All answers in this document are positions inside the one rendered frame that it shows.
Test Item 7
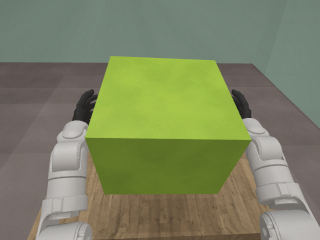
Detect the right robot upper arm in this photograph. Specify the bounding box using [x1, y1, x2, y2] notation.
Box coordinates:
[259, 209, 320, 240]

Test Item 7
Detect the robot right forearm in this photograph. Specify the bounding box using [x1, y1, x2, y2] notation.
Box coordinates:
[242, 118, 320, 232]

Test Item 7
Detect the robot left forearm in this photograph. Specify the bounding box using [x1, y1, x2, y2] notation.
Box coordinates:
[35, 120, 89, 240]

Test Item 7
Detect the left robot hand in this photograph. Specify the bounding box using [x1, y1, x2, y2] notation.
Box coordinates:
[72, 89, 98, 126]

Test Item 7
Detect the left robot upper arm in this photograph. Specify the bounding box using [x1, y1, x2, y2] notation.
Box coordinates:
[37, 221, 93, 240]

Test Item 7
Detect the pedestal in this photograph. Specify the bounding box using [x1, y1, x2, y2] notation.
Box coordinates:
[27, 152, 275, 240]

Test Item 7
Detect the carton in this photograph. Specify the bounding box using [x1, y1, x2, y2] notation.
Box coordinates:
[85, 56, 252, 195]

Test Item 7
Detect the right robot hand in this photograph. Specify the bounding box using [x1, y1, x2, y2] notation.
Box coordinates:
[231, 89, 252, 119]

